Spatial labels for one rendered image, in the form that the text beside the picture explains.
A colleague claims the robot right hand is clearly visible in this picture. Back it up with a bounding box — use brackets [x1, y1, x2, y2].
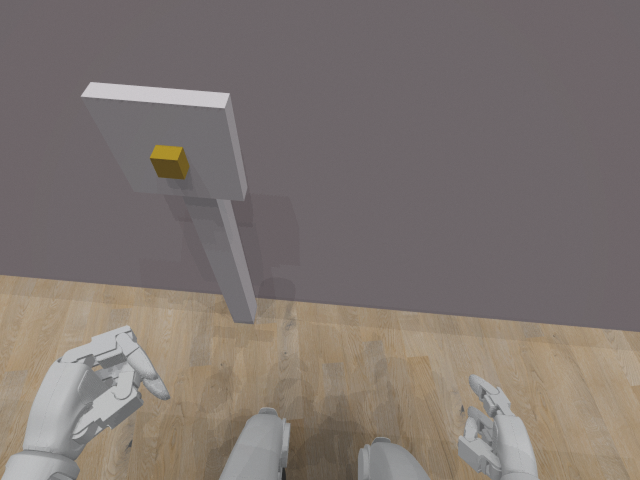
[458, 374, 538, 480]

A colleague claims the panel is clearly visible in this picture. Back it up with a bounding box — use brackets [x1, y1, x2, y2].
[81, 82, 257, 324]

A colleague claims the button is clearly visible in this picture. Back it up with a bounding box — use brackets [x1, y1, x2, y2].
[150, 145, 190, 179]

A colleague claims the robot left hand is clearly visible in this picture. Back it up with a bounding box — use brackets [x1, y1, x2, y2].
[23, 325, 171, 461]

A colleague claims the left robot forearm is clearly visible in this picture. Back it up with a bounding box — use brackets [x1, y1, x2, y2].
[1, 451, 80, 480]

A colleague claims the robot left thigh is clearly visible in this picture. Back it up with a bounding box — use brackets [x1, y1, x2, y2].
[219, 414, 291, 480]

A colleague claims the right robot shin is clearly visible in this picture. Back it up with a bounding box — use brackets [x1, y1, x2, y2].
[370, 437, 391, 447]

